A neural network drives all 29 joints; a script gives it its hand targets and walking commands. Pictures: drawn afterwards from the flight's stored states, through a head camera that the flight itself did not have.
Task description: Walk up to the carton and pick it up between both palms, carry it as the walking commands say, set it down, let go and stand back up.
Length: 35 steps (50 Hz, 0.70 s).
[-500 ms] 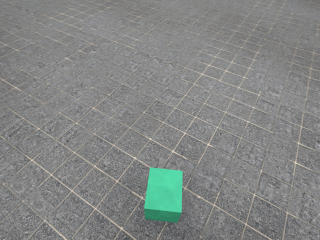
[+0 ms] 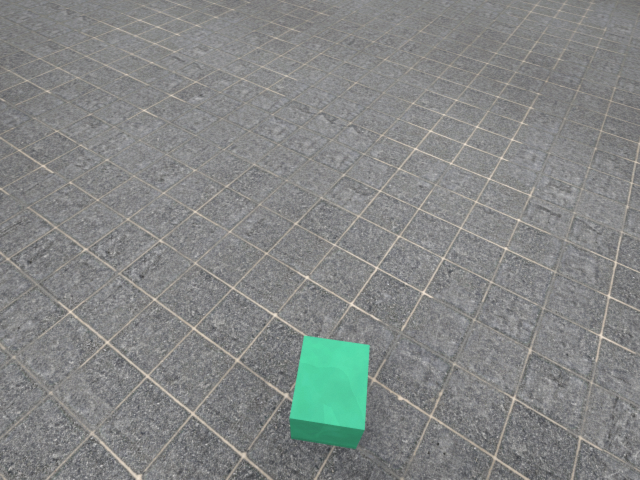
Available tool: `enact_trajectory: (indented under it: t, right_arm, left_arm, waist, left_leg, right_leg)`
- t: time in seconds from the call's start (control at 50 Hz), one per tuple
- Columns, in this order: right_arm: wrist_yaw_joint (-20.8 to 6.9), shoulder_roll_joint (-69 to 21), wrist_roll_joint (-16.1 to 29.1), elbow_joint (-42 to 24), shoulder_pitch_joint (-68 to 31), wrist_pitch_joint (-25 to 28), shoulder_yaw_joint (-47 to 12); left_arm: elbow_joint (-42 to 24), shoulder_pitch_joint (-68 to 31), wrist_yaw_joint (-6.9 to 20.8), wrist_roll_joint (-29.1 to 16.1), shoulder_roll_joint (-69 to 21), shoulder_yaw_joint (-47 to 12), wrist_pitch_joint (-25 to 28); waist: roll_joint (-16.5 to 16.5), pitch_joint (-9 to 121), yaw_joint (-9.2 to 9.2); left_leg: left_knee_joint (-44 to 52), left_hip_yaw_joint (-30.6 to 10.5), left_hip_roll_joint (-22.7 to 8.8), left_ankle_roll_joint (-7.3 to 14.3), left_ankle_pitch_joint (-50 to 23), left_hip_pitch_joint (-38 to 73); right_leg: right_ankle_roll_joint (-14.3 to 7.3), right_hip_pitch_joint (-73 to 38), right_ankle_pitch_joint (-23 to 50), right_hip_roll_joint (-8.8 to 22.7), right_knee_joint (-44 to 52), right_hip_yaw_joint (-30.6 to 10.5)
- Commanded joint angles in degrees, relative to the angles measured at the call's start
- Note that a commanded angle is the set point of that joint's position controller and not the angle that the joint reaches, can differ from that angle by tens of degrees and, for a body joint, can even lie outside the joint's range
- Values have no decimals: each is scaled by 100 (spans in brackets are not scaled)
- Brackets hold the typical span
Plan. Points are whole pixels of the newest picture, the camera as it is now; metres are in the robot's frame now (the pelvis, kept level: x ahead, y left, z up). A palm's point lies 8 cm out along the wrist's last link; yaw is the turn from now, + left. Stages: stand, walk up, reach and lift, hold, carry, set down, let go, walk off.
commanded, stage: stand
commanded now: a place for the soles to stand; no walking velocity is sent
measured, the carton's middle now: (329, 392) +0.44 -0.05 -0.67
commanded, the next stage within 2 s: reach and lift in 0.50 s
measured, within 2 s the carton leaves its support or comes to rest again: neither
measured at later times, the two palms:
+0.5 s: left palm out of the picture +0.00 +0.27 -0.14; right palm out of the picture +0.04 -0.25 -0.13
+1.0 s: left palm out of the picture +0.14 +0.24 -0.15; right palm out of the picture +0.13 -0.25 -0.14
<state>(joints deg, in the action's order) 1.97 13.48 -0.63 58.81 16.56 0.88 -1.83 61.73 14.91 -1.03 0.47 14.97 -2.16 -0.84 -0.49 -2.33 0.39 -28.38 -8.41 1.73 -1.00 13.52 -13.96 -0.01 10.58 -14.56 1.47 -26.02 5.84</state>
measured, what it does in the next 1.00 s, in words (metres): stands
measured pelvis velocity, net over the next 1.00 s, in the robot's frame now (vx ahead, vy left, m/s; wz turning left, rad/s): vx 0.00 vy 0.00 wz -0.08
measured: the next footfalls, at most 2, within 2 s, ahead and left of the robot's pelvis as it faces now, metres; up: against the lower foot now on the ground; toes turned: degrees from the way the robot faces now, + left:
none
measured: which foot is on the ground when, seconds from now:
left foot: down 0.00-1.00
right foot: down 0.00-1.00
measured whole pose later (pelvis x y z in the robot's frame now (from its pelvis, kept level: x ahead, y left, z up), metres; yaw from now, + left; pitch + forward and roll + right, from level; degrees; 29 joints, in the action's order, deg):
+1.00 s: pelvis +0.00 +0.00 -0.03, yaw -5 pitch +11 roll +1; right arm -3.2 13.5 -4.6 25.1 8.0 -16.9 1.9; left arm 34.9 4.8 3.2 1.8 11.5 8.1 -16.9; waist -0.8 -4.9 1.6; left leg -43.7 0.6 -1.1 -1.3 20.0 -35.1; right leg 0.1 35.4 -21.6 0.0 -45.7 -1.7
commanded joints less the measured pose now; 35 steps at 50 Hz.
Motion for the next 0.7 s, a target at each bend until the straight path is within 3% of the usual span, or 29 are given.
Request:
enact_trajectory:
  t: [0.0, 0.28, 0.48, 0.5, 0.52, 0.54, 0.56, 0.58, 0.6, 0.62, 0.68]
  right_arm:
    - [41, 651, -6, -156, 250, 42, 109]
    - [53, 678, 12, -205, 86, 9, 111]
    - [36, 706, 7, -222, 66, -4, 148]
    - [-162, 1002, 43, -3258, -3659, -412, 499]
    - [-173, 755, -120, -2748, -2722, -902, 635]
    - [-212, 763, -145, -2593, -2215, -1299, 637]
    - [-281, 948, -142, -2569, -2280, -1628, 715]
    - [-358, 981, -52, -2527, -1759, -1956, 611]
    - [-451, 956, 48, -2425, -1247, -2311, 464]
    - [-486, 990, -45, -2466, -1092, -2609, 479]
    - [-540, 780, -242, -2530, -543, -3089, 444]
  left_arm:
    - [-95, 288, -28, 2, 663, 115, 23]
    - [-105, 248, -35, 3, 654, 123, -18]
    - [-76, 300, -32, 7, 645, 130, -25]
    - [-3416, -4439, -57, -358, 531, -244, -384]
    - [-3366, -3493, -67, -329, 450, -171, -803]
    - [-3476, -3118, 18, -351, 581, -67, -1163]
    - [-3484, -2792, 61, -347, 705, 357, -1519]
    - [-3255, -2320, 81, -267, 691, 381, -1902]
    - [-3046, -1764, 92, -256, 560, 264, -2298]
    - [-2856, -1447, 116, -231, 490, 353, -2582]
    - [-2392, -369, 143, -63, 481, 667, -3009]
  waist:
    - [101, 31, 6]
    - [152, 26, 23]
    - [164, -63, 21]
    - [225, 650, -179]
    - [139, 610, -397]
    - [182, 591, -559]
    - [134, 629, -284]
    - [81, 664, -259]
    - [266, 549, -207]
    - [120, 456, -220]
    - [46, 225, 184]
  left_leg:
    - [303, -410, -452, 292, -1123, -245]
    - [323, -535, -456, 321, -1280, -302]
    - [465, -665, -431, 317, -755, -459]
    - [-106, 42, -161, 277, 1241, -1903]
    - [-270, 747, -272, 66, 1564, -1211]
    - [-398, 859, -261, 78, 1390, -1054]
    - [-360, 1081, -312, 164, 1392, -1190]
    - [-415, 1212, -257, 171, 1344, -1049]
    - [-376, 1141, -223, 190, 1286, -1059]
    - [-288, 1119, -160, 177, 1339, -1207]
    - [-65, 939, -57, 177, 665, -1073]
  right_leg:
    - [-200, -269, 487, 568, 419, -567]
    - [-163, -376, 436, 581, 341, -428]
    - [-152, -354, 35, 575, 366, -374]
    - [-150, 1588, -1240, 159, -785, -587]
    - [-126, 1486, -1353, -53, -446, -235]
    - [-222, 1499, -1439, -81, -539, -261]
    - [-223, 1486, -1366, -97, -648, -372]
    - [-123, 1417, -1157, -196, -746, -266]
    - [-105, 1219, -1179, -294, -774, -240]
    - [-89, 1053, -1286, -288, -735, -290]
    - [-51, 993, -809, -322, -555, -444]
